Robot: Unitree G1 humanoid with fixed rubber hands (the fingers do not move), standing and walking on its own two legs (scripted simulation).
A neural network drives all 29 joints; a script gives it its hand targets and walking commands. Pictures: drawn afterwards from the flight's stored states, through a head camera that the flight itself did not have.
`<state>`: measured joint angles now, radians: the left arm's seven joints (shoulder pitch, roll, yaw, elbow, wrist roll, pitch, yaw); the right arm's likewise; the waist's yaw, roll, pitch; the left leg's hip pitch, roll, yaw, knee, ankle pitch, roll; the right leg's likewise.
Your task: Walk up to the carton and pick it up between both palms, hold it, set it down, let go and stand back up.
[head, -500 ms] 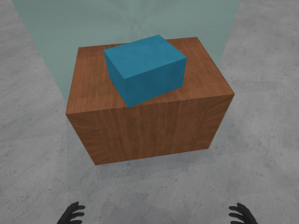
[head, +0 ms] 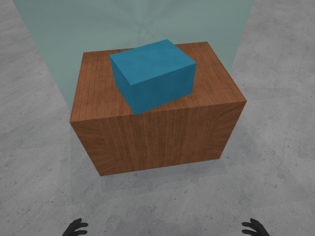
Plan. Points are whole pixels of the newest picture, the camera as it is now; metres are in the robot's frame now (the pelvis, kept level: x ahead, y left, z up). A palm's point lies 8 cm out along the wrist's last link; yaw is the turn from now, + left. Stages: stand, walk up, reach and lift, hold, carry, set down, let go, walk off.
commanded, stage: stand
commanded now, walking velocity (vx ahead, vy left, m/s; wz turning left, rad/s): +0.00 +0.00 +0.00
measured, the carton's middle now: (152, 74) +0.84 +0.07 -0.09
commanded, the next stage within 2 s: walk up in 0.08 s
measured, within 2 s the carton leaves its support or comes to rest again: neither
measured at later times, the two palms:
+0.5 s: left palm out of the picture +0.13 +0.28 -0.08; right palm out of the picture +0.11 -0.30 -0.10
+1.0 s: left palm out of the picture +0.14 +0.23 -0.07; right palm (306, 217) +0.21 -0.38 -0.10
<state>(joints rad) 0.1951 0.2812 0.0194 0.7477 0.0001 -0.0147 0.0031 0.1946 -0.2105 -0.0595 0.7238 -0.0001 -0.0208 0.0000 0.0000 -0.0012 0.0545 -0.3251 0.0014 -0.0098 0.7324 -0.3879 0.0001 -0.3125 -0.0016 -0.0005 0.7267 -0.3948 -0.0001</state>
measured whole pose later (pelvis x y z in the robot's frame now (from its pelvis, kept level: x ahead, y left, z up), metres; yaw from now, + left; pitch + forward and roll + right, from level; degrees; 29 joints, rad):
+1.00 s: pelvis +0.12 -0.10 +0.01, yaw +5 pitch +0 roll +1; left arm 0.36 0.38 0.11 0.78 0.00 -0.06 -0.02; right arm 0.31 -0.31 -0.10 0.78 0.00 -0.05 0.00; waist 0.00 0.02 0.07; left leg -0.47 -0.03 -0.05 0.88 -0.37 0.01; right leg -0.19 0.05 -0.08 0.60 -0.40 -0.08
